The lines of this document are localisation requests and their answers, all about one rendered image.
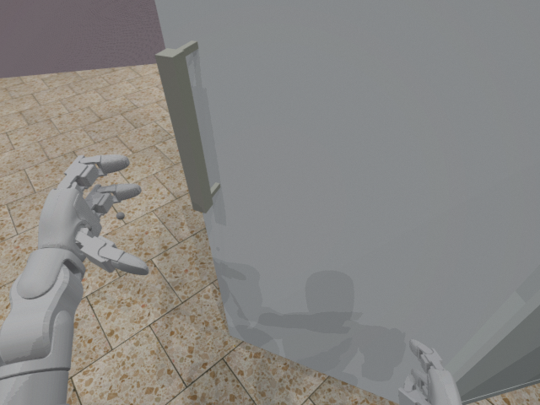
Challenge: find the robot right hand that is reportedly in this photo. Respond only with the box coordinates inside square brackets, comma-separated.
[398, 339, 462, 405]

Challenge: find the robot left hand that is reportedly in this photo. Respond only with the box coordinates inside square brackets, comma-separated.
[38, 154, 149, 275]

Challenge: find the handle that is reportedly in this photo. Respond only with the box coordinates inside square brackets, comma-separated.
[155, 40, 220, 213]

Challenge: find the fridge door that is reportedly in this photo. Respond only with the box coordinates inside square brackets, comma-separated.
[154, 0, 540, 404]

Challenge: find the left robot forearm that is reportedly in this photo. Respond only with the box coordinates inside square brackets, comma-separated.
[0, 247, 86, 405]

